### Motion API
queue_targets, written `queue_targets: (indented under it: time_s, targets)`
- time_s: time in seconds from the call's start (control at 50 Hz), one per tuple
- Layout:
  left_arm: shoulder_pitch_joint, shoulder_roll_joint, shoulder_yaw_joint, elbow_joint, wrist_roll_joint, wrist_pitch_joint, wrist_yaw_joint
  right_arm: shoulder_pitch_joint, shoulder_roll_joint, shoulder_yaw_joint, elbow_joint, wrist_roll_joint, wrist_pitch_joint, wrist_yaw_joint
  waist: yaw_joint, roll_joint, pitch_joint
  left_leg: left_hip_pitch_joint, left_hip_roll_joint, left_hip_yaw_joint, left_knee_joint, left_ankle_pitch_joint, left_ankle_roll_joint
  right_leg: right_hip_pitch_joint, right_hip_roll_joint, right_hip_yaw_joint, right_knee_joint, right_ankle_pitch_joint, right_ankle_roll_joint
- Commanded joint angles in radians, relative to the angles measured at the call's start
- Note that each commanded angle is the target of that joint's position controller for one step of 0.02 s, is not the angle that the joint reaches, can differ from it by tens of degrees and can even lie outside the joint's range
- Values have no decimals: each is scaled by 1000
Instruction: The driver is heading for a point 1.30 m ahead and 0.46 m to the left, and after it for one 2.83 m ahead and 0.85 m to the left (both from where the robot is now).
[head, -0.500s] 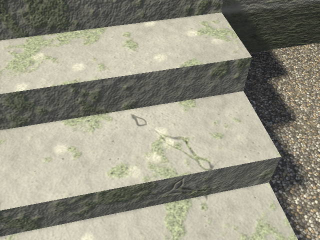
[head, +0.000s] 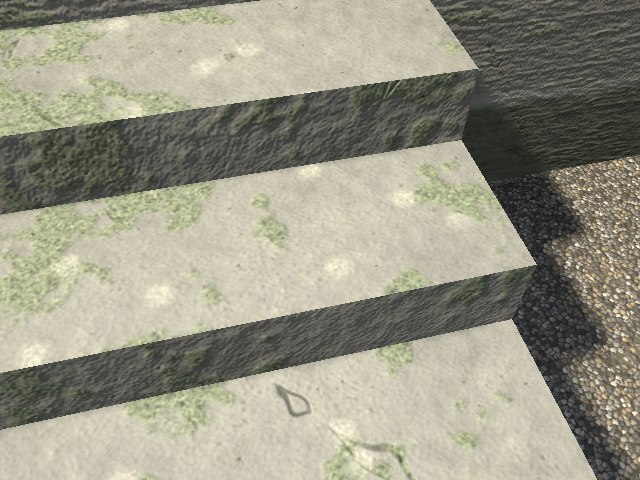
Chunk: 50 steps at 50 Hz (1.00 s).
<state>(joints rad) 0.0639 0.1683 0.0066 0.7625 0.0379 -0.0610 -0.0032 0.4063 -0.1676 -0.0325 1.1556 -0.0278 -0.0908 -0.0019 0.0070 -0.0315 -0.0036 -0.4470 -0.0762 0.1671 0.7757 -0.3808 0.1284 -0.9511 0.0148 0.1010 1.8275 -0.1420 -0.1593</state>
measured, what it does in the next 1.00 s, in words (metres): climbs, turning left: right foot 0.18 m higher, then left foot 0.18 m higher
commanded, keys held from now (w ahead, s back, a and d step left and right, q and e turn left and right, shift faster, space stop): w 0.38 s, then w+q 0.62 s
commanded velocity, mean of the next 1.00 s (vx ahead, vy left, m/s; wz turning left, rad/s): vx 0.50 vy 0.00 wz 0.24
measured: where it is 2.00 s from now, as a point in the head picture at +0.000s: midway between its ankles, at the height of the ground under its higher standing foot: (159, 39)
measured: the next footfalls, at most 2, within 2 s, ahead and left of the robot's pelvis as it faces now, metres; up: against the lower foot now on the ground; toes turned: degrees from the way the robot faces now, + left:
right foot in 0.36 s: +0.46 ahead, -0.08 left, +0.18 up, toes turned -5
left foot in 0.92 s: +0.75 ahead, +0.15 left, +0.36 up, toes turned +20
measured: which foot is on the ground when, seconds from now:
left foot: down 0.00-0.40, up 0.42-0.90, down 0.92-1.00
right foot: up 0.00-0.34, down 0.36-0.94, up 0.96-1.00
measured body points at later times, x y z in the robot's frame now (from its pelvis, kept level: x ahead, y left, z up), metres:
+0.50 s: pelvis +0.33 -0.03 +0.13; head +0.35 +0.01 +0.57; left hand +0.48 +0.21 -0.01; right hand +0.36 -0.27 +0.00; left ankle +0.18 +0.07 -0.41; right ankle +0.42 -0.07 -0.52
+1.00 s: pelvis +0.63 +0.07 +0.26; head +0.67 +0.05 +0.70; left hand +0.52 +0.28 +0.13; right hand +0.89 -0.05 +0.14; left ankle +0.72 +0.13 -0.35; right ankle +0.47 -0.09 -0.38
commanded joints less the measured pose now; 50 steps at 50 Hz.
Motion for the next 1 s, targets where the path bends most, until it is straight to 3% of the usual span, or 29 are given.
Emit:
queue_targets:
  time_s: [0.02,0.08,0.18,0.26,0.28,0.32,0.34,0.36,0.38,0.4,0.42,0.44,0.46,0.48,0.52,0.56,0.62,0.68,0.74,0.78,0.84,0.86,0.88,0.9,0.92,0.94,0.96,0.98,1.0]
  targets:
    - [81,-5,-21,-21,-1,17,-4,-55,24,21,-62,19,-44,12,70,-21,62,-101,188,-286,-489,122,8,-24,-40,-98,-138,137,31]
    - [38,-75,-27,-13,-13,13,2,177,-21,14,-17,19,-50,-8,-8,93,-5,238,235,-354,-458,319,58,-308,-56,-189,104,42,49]
    - [-311,-122,-45,-182,0,10,10,321,-6,17,-16,-11,-42,-7,-95,102,116,512,285,-417,-506,184,59,-765,-94,-207,314,-281,32]
    - [-407,-103,-72,-285,-15,19,-24,342,-20,20,-23,18,0,-45,-125,98,135,403,258,-295,-760,514,54,-458,-98,-342,-136,-298,43]
    - [-402,-154,-83,-287,-13,35,-27,387,-1,21,5,40,13,-59,-135,103,65,428,273,-256,-806,739,49,-274,-91,-336,-219,-282,13]
    - [-194,-114,-68,-227,-65,29,-18,270,-67,19,-84,46,-10,-58,-9,140,-91,345,281,-147,-627,1728,26,275,31,-408,-497,-227,-36]
    - [-17,-61,-36,-171,-75,39,-5,267,-136,2,-96,34,-27,-48,83,227,-204,426,312,-166,-447,1955,34,433,75,-388,-575,-244,-48]
    - [144,-3,-11,-126,-64,42,0,236,-210,-20,-110,55,-45,-35,176,270,-312,514,341,-177,-254,2013,34,573,83,-316,-721,-226,-59]
    - [268,66,16,-60,-36,36,-4,176,-227,-37,-137,59,-63,-19,236,246,-372,456,309,-166,-6,1843,20,752,51,-190,-841,-205,-83]
    - [361,150,51,-1,-18,24,3,223,-123,-27,-202,87,-77,11,190,-17,-432,10,109,-171,465,1146,-53,1042,-274,399,-1041,-85,-258]
    - [324,206,81,-2,-18,45,7,139,-154,-59,-202,44,-78,27,187,-80,-495,13,-61,-229,957,313,-70,925,-359,796,-1433,-28,-280]
    - [163,174,82,10,-39,29,-2,111,-50,-54,-275,20,-64,30,61,27,-384,-114,14,-338,1141,353,-65,792,-380,705,-1442,-202,-238]
    - [118,85,65,51,-38,9,-10,13,-20,-39,-332,-18,-48,14,20,145,-238,-202,64,-292,1140,386,-40,651,-369,585,-1428,-374,-182]
    - [146,-8,45,124,-18,-8,-6,-78,25,-28,-378,-25,-29,-4,-3,173,-49,-308,98,-293,1127,359,-2,505,-339,427,-1385,-453,-120]
    - [193,-108,15,214,15,-35,-4,-77,91,2,-412,0,-2,-21,-65,86,51,-446,76,-317,1287,259,46,424,-295,228,-1443,-319,-66]
    - [278,-98,15,268,3,-62,-12,-82,159,33,-425,11,18,-8,-92,69,47,-580,68,-350,1340,292,66,480,-288,101,-1470,-182,-3]
    - [271,-30,13,268,-11,-106,-38,-150,102,24,-436,13,51,-13,-109,105,78,-637,44,-289,1224,322,32,444,-253,-97,-1535,-19,55]
    - [393,33,22,306,-17,-126,-47,-278,106,25,-479,16,65,-35,-64,1,57,-850,7,-234,1430,212,41,647,-250,-139,-1574,40,30]
    - [505,54,18,319,-10,-119,-32,-506,110,39,-592,5,69,-43,-13,11,92,-1081,34,-191,1477,47,53,887,-285,-163,-1611,141,48]
    - [550,46,17,326,-14,-107,-12,-571,116,58,-648,-1,72,-32,-18,8,75,-1010,70,-121,1237,39,46,907,-242,-236,-1653,148,92]
    - [554,81,25,302,-31,-74,36,-596,88,68,-674,7,97,-3,5,-105,44,-747,126,31,863,-68,31,920,-234,-316,-1810,377,25]
    - [569,82,24,310,-34,-59,54,-602,107,75,-668,17,108,0,9,-106,43,-650,117,67,716,-117,46,963,-235,-346,-1806,524,14]
    - [512,92,18,259,-51,-47,65,-563,104,70,-625,45,107,5,-27,-79,-25,-405,17,183,547,-174,61,940,-235,-403,-1688,1207,21]
    - [534,171,34,229,-59,-43,81,-449,50,54,-590,49,110,-5,-55,-145,-174,-192,-89,248,554,-169,63,956,-278,-384,-1467,1848,18]
    - [497,255,56,205,-74,-48,65,-208,36,40,-533,38,93,-9,-133,-309,-269,-62,-72,142,402,-86,105,1052,-344,-365,-1233,1944,11]
    - [474,276,67,157,-74,-55,44,-126,-55,6,-514,18,79,-7,-177,-314,-361,123,-74,-65,304,-135,142,962,-333,-351,-987,1727,30]
    - [400,242,67,56,-59,-75,8,-88,-158,-34,-497,21,87,-22,-199,-75,-349,306,84,-513,90,-302,242,559,-189,-318,-607,1267,103]
    - [262,180,72,-2,-35,-89,-42,-139,-235,-74,-484,23,104,-24,-172,111,-359,312,212,-989,-312,-271,289,357,44,-196,-198,2,156]
    - [227,97,66,-70,-12,-89,-52,-242,-247,-84,-495,3,106,-14,-99,42,-334,269,239,-1085,-403,-331,248,234,7,-5,63,41,142]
